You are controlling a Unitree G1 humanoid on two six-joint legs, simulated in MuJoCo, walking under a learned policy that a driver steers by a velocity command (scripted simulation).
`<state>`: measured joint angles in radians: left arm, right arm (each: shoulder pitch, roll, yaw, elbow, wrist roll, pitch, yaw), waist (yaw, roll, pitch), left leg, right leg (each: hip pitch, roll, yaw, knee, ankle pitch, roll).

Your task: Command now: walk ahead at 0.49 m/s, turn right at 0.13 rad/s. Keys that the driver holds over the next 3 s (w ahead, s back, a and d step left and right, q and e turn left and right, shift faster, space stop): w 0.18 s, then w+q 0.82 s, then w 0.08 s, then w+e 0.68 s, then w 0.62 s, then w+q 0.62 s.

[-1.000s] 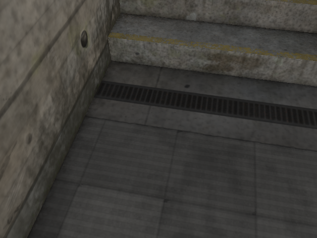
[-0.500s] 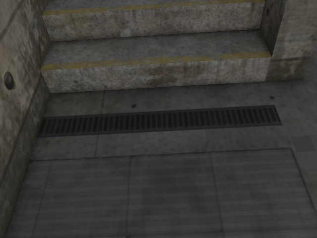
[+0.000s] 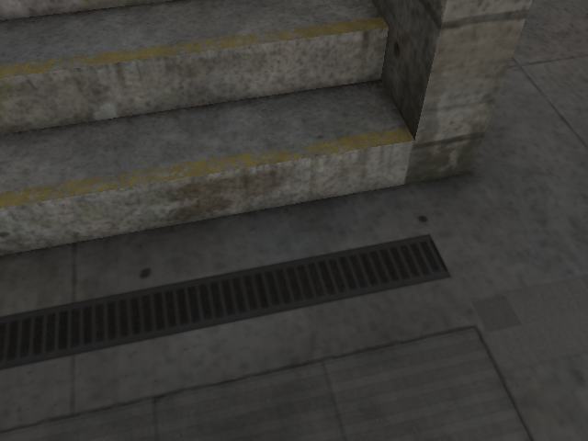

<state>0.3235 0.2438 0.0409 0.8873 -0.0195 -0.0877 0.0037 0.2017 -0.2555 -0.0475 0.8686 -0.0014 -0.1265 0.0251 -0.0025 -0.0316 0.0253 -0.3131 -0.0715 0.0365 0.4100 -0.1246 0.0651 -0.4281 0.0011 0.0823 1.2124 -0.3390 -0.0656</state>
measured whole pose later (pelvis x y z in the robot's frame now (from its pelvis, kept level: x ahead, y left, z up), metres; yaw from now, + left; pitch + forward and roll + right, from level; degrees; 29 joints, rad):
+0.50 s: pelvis +0.28 -0.06 +0.00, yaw +7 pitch +2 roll +0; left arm 0.17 0.24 0.04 0.79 0.00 -0.12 -0.02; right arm 0.35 -0.28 -0.04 0.91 0.03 -0.07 0.00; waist -0.02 0.04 0.01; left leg -0.46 0.03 -0.06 1.16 -0.36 0.04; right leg -0.32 -0.01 -0.08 0.46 -0.17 -0.03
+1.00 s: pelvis +0.52 +0.04 -0.01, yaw +25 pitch +1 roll -1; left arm 0.27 0.26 0.05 0.85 0.03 -0.07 -0.02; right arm 0.19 -0.27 -0.07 0.78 -0.02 -0.02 0.03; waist 0.02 -0.02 0.08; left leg -0.38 -0.08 0.05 0.55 -0.19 0.11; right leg -0.36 -0.10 -0.04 1.18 -0.37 0.00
